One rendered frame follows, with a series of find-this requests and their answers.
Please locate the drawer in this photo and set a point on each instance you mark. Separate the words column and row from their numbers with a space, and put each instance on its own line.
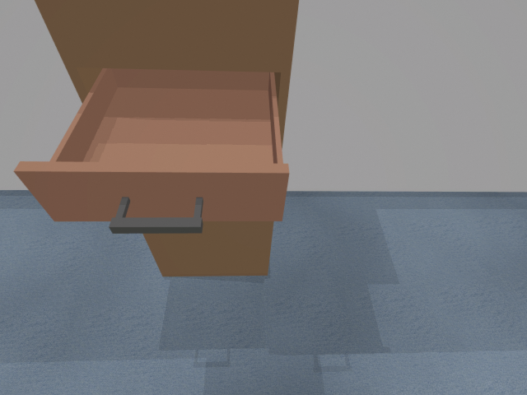
column 164, row 138

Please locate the handle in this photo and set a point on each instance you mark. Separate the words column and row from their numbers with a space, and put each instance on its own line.
column 156, row 225

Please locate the cabinet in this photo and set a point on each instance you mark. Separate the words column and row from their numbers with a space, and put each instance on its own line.
column 197, row 35

